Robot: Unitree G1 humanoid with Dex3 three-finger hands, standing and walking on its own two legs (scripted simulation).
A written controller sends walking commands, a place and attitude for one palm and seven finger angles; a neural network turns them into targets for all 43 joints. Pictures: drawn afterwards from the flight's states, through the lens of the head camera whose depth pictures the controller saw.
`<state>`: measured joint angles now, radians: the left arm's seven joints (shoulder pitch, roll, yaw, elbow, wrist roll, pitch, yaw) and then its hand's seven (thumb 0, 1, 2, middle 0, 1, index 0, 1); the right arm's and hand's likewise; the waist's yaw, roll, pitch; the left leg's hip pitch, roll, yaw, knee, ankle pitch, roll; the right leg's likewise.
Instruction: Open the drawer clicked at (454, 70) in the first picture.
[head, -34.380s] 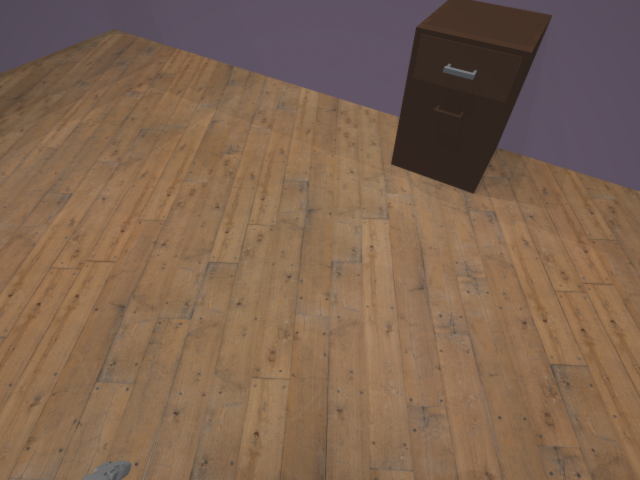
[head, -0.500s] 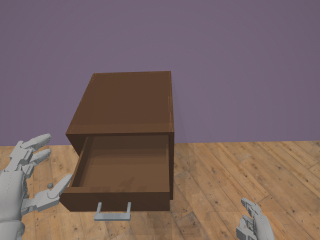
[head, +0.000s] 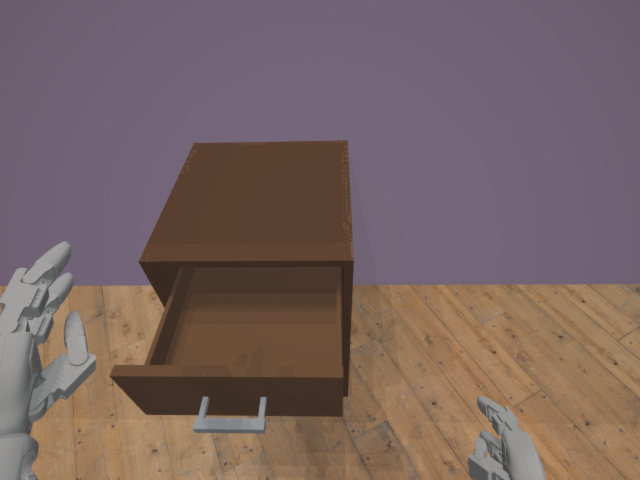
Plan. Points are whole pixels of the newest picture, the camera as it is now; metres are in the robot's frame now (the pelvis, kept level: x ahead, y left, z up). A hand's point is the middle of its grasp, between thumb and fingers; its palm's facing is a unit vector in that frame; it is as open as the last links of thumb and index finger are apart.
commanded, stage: step back with the hand held close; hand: left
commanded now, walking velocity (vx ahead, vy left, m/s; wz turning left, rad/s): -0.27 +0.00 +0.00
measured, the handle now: (232, 414) +0.27 +0.20 -0.22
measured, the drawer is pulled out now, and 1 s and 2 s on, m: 0.23 0.23 0.23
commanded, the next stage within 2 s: stop stepping back and stand still in 1.38 s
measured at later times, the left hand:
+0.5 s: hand (78, 392) +0.15 +0.24 +0.15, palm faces +0.31 -0.80 -0.52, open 7.4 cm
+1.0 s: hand (55, 464) +0.10 +0.22 +0.15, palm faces +0.28 -0.82 -0.49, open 7.4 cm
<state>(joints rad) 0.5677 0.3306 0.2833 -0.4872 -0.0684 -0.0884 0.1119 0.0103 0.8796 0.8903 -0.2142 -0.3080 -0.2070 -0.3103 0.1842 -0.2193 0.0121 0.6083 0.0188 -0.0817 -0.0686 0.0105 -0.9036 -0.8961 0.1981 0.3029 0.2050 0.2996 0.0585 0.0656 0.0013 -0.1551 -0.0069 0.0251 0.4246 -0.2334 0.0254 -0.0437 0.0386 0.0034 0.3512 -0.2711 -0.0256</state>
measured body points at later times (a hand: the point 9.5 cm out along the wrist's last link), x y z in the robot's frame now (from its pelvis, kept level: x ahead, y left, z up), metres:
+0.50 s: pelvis -0.05 +0.00 -0.01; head +0.00 +0.00 +0.43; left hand +0.13 +0.28 +0.18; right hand +0.13 -0.23 -0.10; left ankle +0.00 +0.10 -0.74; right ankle -0.05 -0.11 -0.74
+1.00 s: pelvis -0.11 -0.01 -0.02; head -0.07 +0.01 +0.43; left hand +0.07 +0.26 +0.18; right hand +0.08 -0.25 -0.09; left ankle -0.04 +0.11 -0.74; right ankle -0.05 -0.10 -0.74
